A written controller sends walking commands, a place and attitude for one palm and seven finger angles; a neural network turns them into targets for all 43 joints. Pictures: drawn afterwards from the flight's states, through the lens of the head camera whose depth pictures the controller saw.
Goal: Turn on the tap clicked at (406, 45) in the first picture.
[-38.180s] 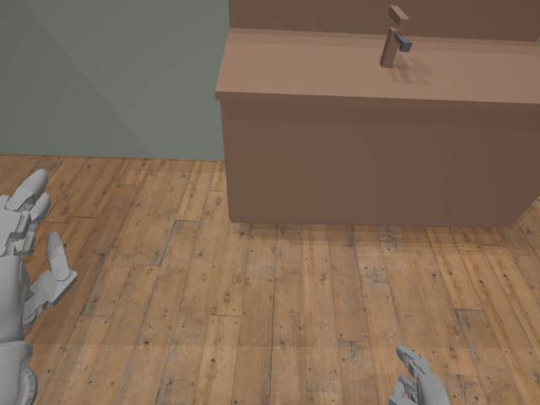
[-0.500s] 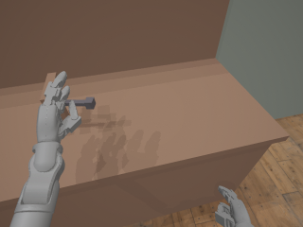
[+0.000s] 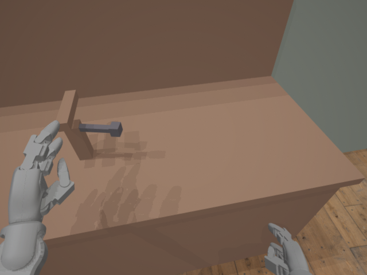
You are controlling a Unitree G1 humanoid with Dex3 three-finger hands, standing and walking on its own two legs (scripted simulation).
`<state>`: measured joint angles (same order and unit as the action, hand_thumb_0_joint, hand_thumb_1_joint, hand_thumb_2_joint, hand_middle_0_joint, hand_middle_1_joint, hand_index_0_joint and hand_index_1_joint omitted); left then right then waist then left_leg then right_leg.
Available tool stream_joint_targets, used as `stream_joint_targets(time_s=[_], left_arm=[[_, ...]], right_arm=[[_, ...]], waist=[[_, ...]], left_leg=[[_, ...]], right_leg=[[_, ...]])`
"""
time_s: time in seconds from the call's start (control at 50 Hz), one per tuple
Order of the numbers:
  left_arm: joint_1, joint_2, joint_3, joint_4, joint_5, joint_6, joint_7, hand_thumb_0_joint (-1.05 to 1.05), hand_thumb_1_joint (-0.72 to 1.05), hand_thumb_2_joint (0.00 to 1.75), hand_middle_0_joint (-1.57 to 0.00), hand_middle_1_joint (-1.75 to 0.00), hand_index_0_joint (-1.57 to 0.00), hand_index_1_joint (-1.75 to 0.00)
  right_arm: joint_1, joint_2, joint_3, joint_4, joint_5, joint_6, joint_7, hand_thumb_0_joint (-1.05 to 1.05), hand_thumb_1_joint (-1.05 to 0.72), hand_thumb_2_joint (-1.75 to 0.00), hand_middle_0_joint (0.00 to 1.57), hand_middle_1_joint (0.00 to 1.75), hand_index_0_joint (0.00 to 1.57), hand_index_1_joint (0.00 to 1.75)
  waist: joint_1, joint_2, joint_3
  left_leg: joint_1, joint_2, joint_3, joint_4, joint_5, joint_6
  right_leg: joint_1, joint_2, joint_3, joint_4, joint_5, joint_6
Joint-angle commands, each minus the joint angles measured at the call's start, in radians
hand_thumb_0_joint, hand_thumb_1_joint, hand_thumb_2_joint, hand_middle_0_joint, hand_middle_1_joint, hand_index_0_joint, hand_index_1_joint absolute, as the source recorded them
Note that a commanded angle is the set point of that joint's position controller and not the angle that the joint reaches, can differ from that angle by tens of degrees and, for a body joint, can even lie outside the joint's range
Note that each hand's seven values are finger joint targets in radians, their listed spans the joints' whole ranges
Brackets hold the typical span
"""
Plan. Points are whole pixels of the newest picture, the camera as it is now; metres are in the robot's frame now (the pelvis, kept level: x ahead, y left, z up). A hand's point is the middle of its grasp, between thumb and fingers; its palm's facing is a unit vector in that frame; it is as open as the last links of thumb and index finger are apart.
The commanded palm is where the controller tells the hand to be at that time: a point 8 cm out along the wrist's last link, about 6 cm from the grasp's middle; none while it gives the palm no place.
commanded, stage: draw the hand back beside the body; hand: left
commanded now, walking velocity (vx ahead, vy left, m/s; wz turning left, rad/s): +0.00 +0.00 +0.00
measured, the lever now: (115, 129) +0.43 +0.24 +0.08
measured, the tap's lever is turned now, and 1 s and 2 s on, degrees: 74 74 74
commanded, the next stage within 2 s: step back with the hand held close in 0.34 s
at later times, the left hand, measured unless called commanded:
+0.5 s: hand (58, 192) +0.19 +0.24 +0.16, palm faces +0.39 -0.86 -0.33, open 7.5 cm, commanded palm +0.15 +0.28 +0.17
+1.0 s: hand (33, 217) +0.15 +0.26 +0.15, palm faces +0.36 -0.81 -0.45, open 7.5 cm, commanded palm +0.10 +0.29 +0.17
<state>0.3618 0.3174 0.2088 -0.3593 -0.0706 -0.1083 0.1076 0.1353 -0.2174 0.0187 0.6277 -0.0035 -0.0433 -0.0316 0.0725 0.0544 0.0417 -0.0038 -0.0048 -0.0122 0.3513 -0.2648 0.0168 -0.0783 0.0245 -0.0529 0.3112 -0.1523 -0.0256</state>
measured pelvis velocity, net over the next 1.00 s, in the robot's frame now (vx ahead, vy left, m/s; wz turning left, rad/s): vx -0.06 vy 0.02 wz -0.03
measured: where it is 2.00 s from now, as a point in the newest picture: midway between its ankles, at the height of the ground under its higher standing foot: outside the picture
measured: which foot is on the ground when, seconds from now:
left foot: down 0.00-1.00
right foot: down 0.00-1.00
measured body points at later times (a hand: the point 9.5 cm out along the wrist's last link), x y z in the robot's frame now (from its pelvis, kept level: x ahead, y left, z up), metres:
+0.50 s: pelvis -0.01 +0.00 +0.00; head -0.02 -0.01 +0.45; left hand +0.17 +0.28 +0.17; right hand +0.19 -0.21 -0.08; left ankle -0.04 +0.11 -0.75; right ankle +0.02 -0.10 -0.75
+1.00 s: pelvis -0.06 +0.02 -0.01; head -0.03 +0.02 +0.43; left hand +0.12 +0.30 +0.18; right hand +0.11 -0.22 -0.10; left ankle -0.04 +0.11 -0.75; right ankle +0.02 -0.11 -0.75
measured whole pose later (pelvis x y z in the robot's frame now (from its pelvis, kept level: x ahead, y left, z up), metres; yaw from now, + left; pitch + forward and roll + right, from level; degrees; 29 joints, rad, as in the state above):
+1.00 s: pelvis -0.06 +0.02 -0.01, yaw -2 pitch +0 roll +0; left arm 0.50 0.39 0.36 -0.53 -0.04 -0.18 0.14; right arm 0.19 -0.22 0.00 0.53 0.01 0.00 -0.06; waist 0.03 0.00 0.07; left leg -0.28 -0.05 0.04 0.53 -0.25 0.05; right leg -0.37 -0.02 -0.01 0.50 -0.13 0.01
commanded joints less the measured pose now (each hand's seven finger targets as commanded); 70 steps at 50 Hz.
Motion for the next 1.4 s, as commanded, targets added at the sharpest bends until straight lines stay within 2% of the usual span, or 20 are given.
stream_joint_targets(time_s=[0.0, 0.08, 0.1, 0.18, 0.22, 0.42, 0.44, 0.46, 0.48, 0.5, 0.62, 0.7, 0.88, 0.98, 1.08, 1.16, 1.24, 1.28, 1.32, 1.38], left_arm=[[-0.036, 0.203, 0.166, -0.279, -0.001, -0.062, 0.014, 0.0, 0.9, 0.9, -0.2, -0.3, -0.2, -0.3], [-0.03, 0.173, 0.141, -0.274, 0.001, -0.059, 0.009, 0.0, 0.9, 0.9, -0.2, -0.3, -0.2, -0.3], [-0.065, 0.172, 0.133, -0.302, 0.003, -0.061, 0.009, 0.0, 0.9, 0.9, -0.2, -0.3, -0.2, -0.3], [-0.079, 0.163, 0.122, -0.243, 0.004, -0.057, 0.017, 0.0, 0.9, 0.9, -0.2, -0.3, -0.2, -0.3], [-0.096, 0.174, 0.13, -0.255, 0.008, -0.064, 0.022, 0.0, 0.9, 0.9, -0.2, -0.3, -0.2, -0.3], [-0.042, 0.182, 0.151, -0.259, 0.003, -0.067, 0.022, 0.0, 0.9, 0.9, -0.2, -0.3, -0.2, -0.3], [-0.108, 0.209, 0.165, -0.296, 0.001, -0.071, 0.025, 0.0, 0.9, 0.9, -0.2, -0.3, -0.2, -0.3], [-0.19, 0.314, 0.297, -0.336, -0.023, -0.105, 0.033, 0.0, 0.9, 0.9, -0.2, -0.3, -0.2, -0.3], [-0.09, 0.226, 0.229, -0.237, -0.017, -0.105, 0.023, 0.0, 0.9, 0.9, -0.2, -0.3, -0.2, -0.3], [-0.085, 0.237, 0.232, -0.253, -0.012, -0.104, 0.02, 0.0, 0.9, 0.9, -0.2, -0.3, -0.2, -0.3], [0.088, 0.176, 0.19, -0.249, -0.002, -0.099, 0.015, 0.0, 0.9, 0.9, -0.2, -0.3, -0.2, -0.3], [0.115, 0.258, 0.261, -0.357, 0.007, -0.11, 0.029, 0.0, 0.9, 0.9, -0.2, -0.3, -0.2, -0.3], [0.122, 0.223, 0.257, -0.376, 0.02, -0.124, 0.044, 0.0, 0.9, 0.9, -0.2, -0.3, -0.2, -0.3], [0.099, 0.202, 0.243, -0.319, 0.034, -0.12, 0.047, 0.0, 0.9, 0.9, -0.2, -0.3, -0.2, -0.3], [0.061, 0.216, 0.224, -0.37, 0.037, -0.125, 0.056, 0.0, 0.9, 0.9, -0.2, -0.3, -0.2, -0.3], [0.093, 0.244, 0.265, -0.44, 0.04, -0.144, 0.073, 0.0, 0.9, 0.9, -0.2, -0.3, -0.2, -0.3], [0.12, 0.243, 0.316, -0.439, 0.063, -0.167, 0.077, 0.0, 0.9, 0.9, -0.2, -0.3, -0.2, -0.3], [0.109, 0.242, 0.323, -0.425, 0.068, -0.169, 0.075, 0.0, 0.9, 0.9, -0.2, -0.3, -0.2, -0.3], [0.129, 0.221, 0.298, -0.419, 0.05, -0.169, 0.065, 0.0, 0.9, 0.9, -0.2, -0.3, -0.2, -0.3], [0.117, 0.185, 0.247, -0.375, 0.036, -0.169, 0.048, 0.0, 0.9, 0.9, -0.2, -0.3, -0.2, -0.3]], right_arm=[[-0.139, -0.108, -0.042, -0.169, 0.003, -0.056, -0.01, 0.0, -0.9, -0.9, 0.2, 0.3, 0.2, 0.3], [-0.129, -0.104, -0.044, -0.165, 0.004, -0.061, -0.009, 0.0, -0.9, -0.9, 0.2, 0.3, 0.2, 0.3], [-0.137, -0.108, -0.041, -0.165, 0.004, -0.063, -0.01, 0.0, -0.9, -0.9, 0.2, 0.3, 0.2, 0.3], [-0.13, -0.11, -0.044, -0.16, 0.005, -0.068, -0.02, 0.0, -0.9, -0.9, 0.2, 0.3, 0.2, 0.3], [-0.135, -0.111, -0.043, -0.156, 0.003, -0.074, -0.023, 0.0, -0.9, -0.9, 0.2, 0.3, 0.2, 0.3], [-0.136, -0.105, -0.042, -0.152, 0.002, -0.077, -0.018, 0.0, -0.9, -0.9, 0.2, 0.3, 0.2, 0.3], [-0.139, -0.105, -0.039, -0.154, 0.005, -0.078, -0.017, 0.0, -0.9, -0.9, 0.2, 0.3, 0.2, 0.3], [-0.119, -0.102, -0.023, -0.207, 0.026, -0.061, -0.032, 0.0, -0.9, -0.9, 0.2, 0.3, 0.2, 0.3], [-0.102, -0.092, -0.019, -0.179, 0.018, -0.048, -0.035, 0.0, -0.9, -0.9, 0.2, 0.3, 0.2, 0.3], [-0.12, -0.093, -0.021, -0.194, 0.018, -0.039, -0.035, 0.0, -0.9, -0.9, 0.2, 0.3, 0.2, 0.3], [-0.09, -0.117, -0.041, -0.238, 0.019, -0.004, -0.037, 0.0, -0.9, -0.9, 0.2, 0.3, 0.2, 0.3], [-0.094, -0.121, -0.056, -0.261, 0.02, 0.007, -0.036, 0.0, -0.9, -0.9, 0.2, 0.3, 0.2, 0.3], [-0.063, -0.127, -0.068, -0.257, 0.02, -0.013, -0.04, 0.0, -0.9, -0.9, 0.2, 0.3, 0.2, 0.3], [-0.044, -0.132, -0.072, -0.251, 0.023, -0.016, -0.041, 0.0, -0.9, -0.9, 0.2, 0.3, 0.2, 0.3], [-0.02, -0.127, -0.071, -0.237, 0.024, -0.023, -0.032, 0.0, -0.9, -0.9, 0.2, 0.3, 0.2, 0.3], [-0.032, -0.127, -0.066, -0.239, 0.017, -0.036, -0.035, 0.0, -0.9, -0.9, 0.2, 0.3, 0.2, 0.3], [-0.045, -0.137, -0.074, -0.252, 0.019, -0.048, -0.036, 0.0, -0.9, -0.9, 0.2, 0.3, 0.2, 0.3], [-0.034, -0.128, -0.079, -0.241, 0.014, -0.049, -0.034, 0.0, -0.9, -0.9, 0.2, 0.3, 0.2, 0.3], [-0.027, -0.116, -0.081, -0.226, 0.016, -0.057, -0.033, 0.0, -0.9, -0.9, 0.2, 0.3, 0.2, 0.3], [-0.022, -0.118, -0.072, -0.188, 0.004, -0.067, -0.027, 0.0, -0.9, -0.9, 0.2, 0.3, 0.2, 0.3]], waist=[[0.007, 0.027, -0.112], [-0.002, 0.008, -0.098], [-0.01, 0.055, -0.093], [-0.01, -0.034, -0.09], [-0.007, 0.013, -0.107], [0.002, 0.009, -0.105], [-0.001, 0.038, -0.107], [-0.03, 0.018, 0.0], [-0.039, -0.018, -0.002], [-0.036, -0.025, 0.001], [-0.033, -0.008, -0.19], [-0.036, -0.039, -0.238], [-0.042, 0.058, -0.144], [-0.052, -0.048, -0.084], [-0.069, -0.159, -0.084], [-0.068, -0.015, -0.145], [-0.057, 0.154, -0.139], [-0.054, 0.108, -0.126], [-0.056, 0.022, -0.14], [-0.061, 0.061, -0.172]], left_leg=[[-0.083, 0.04, -0.034, -0.03, 0.329, -0.008], [-0.083, 0.048, -0.03, -0.019, 0.324, -0.007], [-0.079, 0.044, -0.033, -0.023, 0.307, -0.009], [-0.082, 0.043, -0.034, -0.027, 0.26, 0.001], [-0.08, 0.037, -0.036, -0.028, 0.25, -0.001], [-0.105, 0.036, -0.039, -0.028, 0.261, -0.005], [-0.101, 0.035, -0.04, -0.03, 0.247, -0.006], [-0.143, 0.063, -0.045, -0.007, 0.145, 0.015], [-0.153, 0.062, -0.063, 0.006, 0.117, 0.018], [-0.147, 0.061, -0.068, 0.003, 0.124, 0.02], [-0.137, 0.095, -0.06, 0.014, 0.275, 0.021], [-0.177, 0.101, -0.079, 0.033, 0.29, 0.022], [-0.374, 0.142, -0.127, -0.009, 0.075, 0.045], [-0.504, 0.123, -0.13, 0.012, -0.197, 0.062], [-0.371, 0.058, -0.106, 0.201, -0.255, 0.042], [-0.427, 0.104, -0.163, 0.082, -0.202, 0.058], [-0.742, 0.222, -0.254, -0.115, -0.417, 0.114], [-0.728, 0.232, -0.241, -0.076, -0.273, 0.114], [-0.525, 0.211, -0.218, 0.026, 0.022, 0.086], [-0.287, 0.224, -0.195, 0.085, 0.431, 0.058]], right_leg=[[0.094, -0.048, 0.056, -0.01, 0.19, -0.027], [0.066, -0.049, 0.054, -0.011, 0.183, -0.024], [0.055, -0.048, 0.058, -0.013, 0.16, -0.025], [0.045, -0.046, 0.048, -0.017, 0.12, -0.019], [0.053, -0.047, 0.048, -0.014, 0.106, -0.022], [0.075, -0.049, 0.049, -0.009, 0.123, -0.025], [0.075, -0.05, 0.055, -0.013, 0.113, -0.026], [-0.063, -0.101, 0.178, -0.054, 0.185, -0.014], [-0.077, -0.126, 0.166, -0.05, 0.189, -0.01], [-0.095, -0.127, 0.176, -0.051, 0.2, -0.011], [-0.022, -0.126, 0.132, 0.054, 0.292, 0.01], [-0.016, -0.136, 0.146, 0.102, 0.33, 0.008], [-0.072, -0.091, 0.132, 0.194, 0.082, 0.025], [-0.085, -0.107, 0.173, 0.17, -0.003, 0.02], [-0.304, -0.209, 0.277, -0.002, -0.244, -0.038], [-0.202, -0.151, 0.194, 0.131, -0.123, -0.01], [0.065, -0.036, 0.098, 0.407, -0.082, 0.044], [0.045, -0.034, 0.095, 0.454, -0.047, 0.043], [-0.105, -0.054, 0.119, 0.367, -0.009, 0.032], [-0.231, -0.065, 0.131, 0.267, 0.019, 0.027]])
